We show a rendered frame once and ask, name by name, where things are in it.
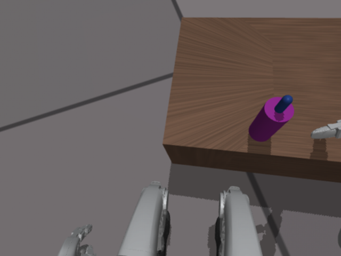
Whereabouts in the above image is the right robot hand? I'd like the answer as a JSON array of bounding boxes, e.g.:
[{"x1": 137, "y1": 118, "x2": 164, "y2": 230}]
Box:
[{"x1": 311, "y1": 119, "x2": 341, "y2": 139}]

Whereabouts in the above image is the left robot foot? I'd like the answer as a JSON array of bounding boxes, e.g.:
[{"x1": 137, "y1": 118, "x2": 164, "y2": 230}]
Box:
[{"x1": 157, "y1": 211, "x2": 170, "y2": 256}]

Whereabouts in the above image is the left robot hand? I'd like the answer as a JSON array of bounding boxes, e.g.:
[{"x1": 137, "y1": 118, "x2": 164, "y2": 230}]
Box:
[{"x1": 57, "y1": 225, "x2": 96, "y2": 256}]

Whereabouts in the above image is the bottle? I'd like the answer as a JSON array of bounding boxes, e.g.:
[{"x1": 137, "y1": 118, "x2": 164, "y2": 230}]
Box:
[{"x1": 249, "y1": 95, "x2": 294, "y2": 142}]

